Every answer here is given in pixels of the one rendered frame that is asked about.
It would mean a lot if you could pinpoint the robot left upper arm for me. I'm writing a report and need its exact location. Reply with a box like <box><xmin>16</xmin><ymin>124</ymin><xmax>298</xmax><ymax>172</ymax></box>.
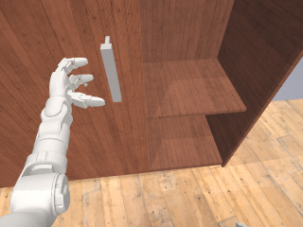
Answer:
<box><xmin>0</xmin><ymin>172</ymin><xmax>71</xmax><ymax>227</ymax></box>

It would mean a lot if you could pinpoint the wardrobe door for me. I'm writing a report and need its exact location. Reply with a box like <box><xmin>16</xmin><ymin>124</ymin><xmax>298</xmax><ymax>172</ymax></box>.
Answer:
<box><xmin>0</xmin><ymin>0</ymin><xmax>149</xmax><ymax>188</ymax></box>

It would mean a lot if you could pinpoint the left robot hand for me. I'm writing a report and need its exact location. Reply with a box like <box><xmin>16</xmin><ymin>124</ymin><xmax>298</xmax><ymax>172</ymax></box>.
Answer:
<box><xmin>49</xmin><ymin>58</ymin><xmax>105</xmax><ymax>109</ymax></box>

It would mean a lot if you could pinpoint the robot left forearm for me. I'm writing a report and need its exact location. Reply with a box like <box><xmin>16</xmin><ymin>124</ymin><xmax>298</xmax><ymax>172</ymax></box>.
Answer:
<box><xmin>9</xmin><ymin>96</ymin><xmax>73</xmax><ymax>213</ymax></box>

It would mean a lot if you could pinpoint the handle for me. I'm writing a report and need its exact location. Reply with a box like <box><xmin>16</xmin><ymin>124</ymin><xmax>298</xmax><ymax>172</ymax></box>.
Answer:
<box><xmin>100</xmin><ymin>36</ymin><xmax>122</xmax><ymax>102</ymax></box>

